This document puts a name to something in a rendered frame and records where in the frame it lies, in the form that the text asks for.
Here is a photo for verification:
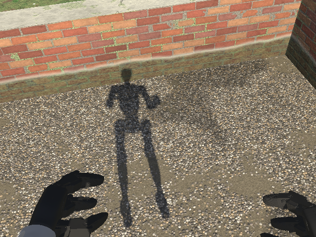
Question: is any right robot hand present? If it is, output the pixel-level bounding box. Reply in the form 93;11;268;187
260;191;316;237

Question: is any left robot forearm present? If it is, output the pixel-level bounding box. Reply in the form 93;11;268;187
17;224;56;237

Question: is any left robot hand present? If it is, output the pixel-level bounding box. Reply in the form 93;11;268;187
29;170;109;237

